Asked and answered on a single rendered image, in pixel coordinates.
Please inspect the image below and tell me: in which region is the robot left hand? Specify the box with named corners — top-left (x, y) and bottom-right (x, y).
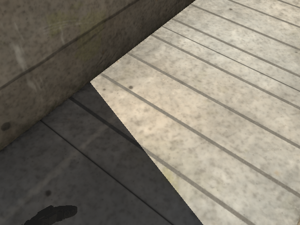
top-left (23, 205), bottom-right (78, 225)

